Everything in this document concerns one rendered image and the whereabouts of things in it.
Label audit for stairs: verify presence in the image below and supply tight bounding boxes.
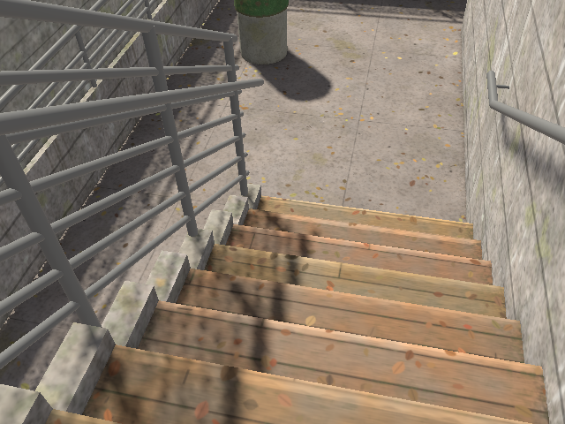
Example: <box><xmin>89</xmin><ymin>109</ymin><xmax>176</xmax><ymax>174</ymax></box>
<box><xmin>45</xmin><ymin>195</ymin><xmax>549</xmax><ymax>424</ymax></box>

